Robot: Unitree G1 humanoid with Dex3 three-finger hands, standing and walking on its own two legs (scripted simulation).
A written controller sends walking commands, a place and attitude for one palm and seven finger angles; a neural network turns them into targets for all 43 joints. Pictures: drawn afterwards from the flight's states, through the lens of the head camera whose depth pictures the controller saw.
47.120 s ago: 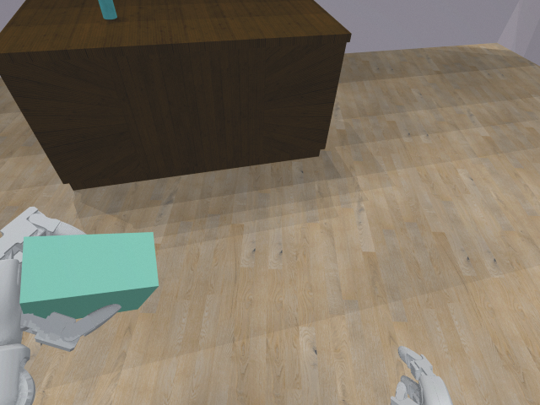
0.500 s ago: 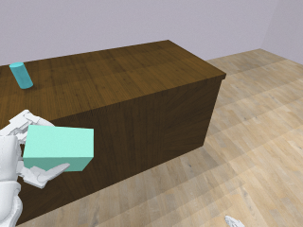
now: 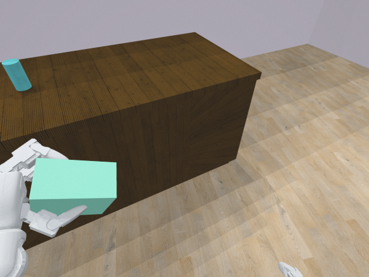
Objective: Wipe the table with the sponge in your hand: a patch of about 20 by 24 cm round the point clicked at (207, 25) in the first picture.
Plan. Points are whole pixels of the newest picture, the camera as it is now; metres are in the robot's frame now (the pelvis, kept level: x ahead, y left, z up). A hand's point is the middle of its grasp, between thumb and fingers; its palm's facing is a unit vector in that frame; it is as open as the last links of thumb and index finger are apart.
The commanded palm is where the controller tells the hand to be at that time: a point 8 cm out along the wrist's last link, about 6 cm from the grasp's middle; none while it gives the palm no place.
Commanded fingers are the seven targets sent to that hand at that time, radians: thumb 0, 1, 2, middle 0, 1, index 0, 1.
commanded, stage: stop stepping back and stand still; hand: left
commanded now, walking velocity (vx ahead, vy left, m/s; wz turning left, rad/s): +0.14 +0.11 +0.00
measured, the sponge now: (85, 190) +0.23 +0.19 +0.14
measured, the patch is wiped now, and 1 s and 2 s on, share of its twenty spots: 1.00 1.00 1.00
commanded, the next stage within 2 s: stand and wait in 0.20 s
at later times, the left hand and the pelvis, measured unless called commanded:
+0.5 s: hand (32, 193) +0.20 +0.25 +0.18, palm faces +0.37 -0.88 -0.30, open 10.3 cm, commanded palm +0.16 +0.30 +0.21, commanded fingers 0.00 0.10 1.30 -1.20 -1.60 -1.20 -1.60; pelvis +0.00 +0.02 +0.01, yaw +1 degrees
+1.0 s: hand (24, 175) +0.23 +0.28 +0.18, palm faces +0.40 -0.86 -0.32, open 10.3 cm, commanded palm +0.18 +0.31 +0.21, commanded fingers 0.00 0.10 1.30 -1.20 -1.60 -1.20 -1.60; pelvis +0.02 +0.03 +0.03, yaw +0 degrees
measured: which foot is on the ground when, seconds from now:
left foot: down 0.00-1.00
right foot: down 0.00-1.00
